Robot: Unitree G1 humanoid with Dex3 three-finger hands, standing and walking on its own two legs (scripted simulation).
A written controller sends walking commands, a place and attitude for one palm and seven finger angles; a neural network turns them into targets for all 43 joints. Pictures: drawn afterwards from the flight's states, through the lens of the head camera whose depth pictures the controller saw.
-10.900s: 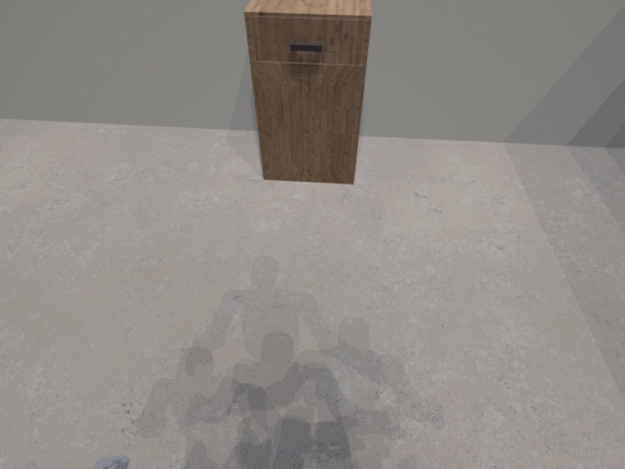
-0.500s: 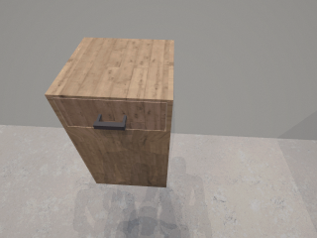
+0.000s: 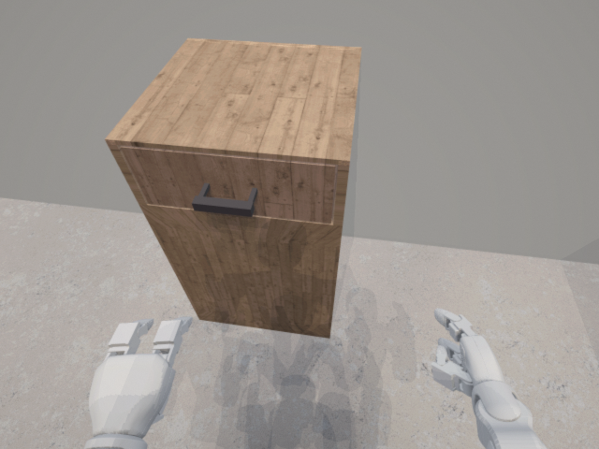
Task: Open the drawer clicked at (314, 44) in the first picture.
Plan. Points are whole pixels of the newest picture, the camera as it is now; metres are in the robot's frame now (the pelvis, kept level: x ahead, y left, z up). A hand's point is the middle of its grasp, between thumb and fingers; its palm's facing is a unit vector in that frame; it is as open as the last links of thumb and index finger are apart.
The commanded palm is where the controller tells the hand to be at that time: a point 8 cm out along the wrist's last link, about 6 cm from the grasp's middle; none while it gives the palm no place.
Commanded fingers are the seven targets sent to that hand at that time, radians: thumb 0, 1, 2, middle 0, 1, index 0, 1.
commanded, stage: raise the hand with hooked fingers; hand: left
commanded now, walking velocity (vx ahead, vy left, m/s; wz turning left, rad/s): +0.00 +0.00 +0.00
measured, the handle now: (226, 198) +0.54 +0.25 -0.04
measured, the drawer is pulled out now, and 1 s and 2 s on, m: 0.00 0.00 0.00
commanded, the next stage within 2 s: move the hooked fingers above the handle in 1.34 s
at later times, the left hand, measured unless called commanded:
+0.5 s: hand (144, 302) +0.26 +0.26 +0.05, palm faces +0.07 -0.10 -0.99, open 12.3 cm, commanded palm +0.24 +0.26 +0.11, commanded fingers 0.00 -0.36 0.36 -0.29 -1.11 -0.29 -1.11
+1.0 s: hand (125, 237) +0.31 +0.28 +0.12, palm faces +0.04 -0.07 -1.00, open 13.8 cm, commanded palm +0.28 +0.28 +0.17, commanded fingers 0.00 -0.50 0.30 -0.30 -1.20 -0.30 -1.20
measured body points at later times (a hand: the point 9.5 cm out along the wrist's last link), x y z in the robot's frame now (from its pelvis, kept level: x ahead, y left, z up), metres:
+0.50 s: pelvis +0.01 +0.02 +0.03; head +0.04 +0.00 +0.47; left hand +0.25 +0.26 +0.11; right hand +0.18 -0.23 -0.09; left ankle -0.03 +0.13 -0.69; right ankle +0.03 -0.08 -0.69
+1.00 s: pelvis +0.01 +0.04 +0.04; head +0.03 +0.01 +0.49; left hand +0.30 +0.29 +0.17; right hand +0.22 -0.16 -0.06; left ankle -0.03 +0.13 -0.69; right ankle +0.03 -0.08 -0.69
